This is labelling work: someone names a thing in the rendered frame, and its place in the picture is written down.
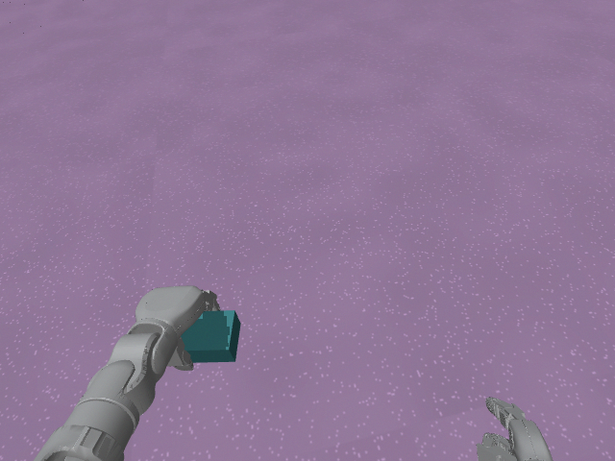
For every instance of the left robot arm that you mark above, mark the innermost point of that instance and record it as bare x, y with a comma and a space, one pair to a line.
106, 416

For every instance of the right robot hand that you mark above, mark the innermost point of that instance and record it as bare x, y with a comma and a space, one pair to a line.
525, 439

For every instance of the small box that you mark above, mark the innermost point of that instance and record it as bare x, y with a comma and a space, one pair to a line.
213, 337

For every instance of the left robot hand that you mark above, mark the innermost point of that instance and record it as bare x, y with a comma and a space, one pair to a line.
179, 307

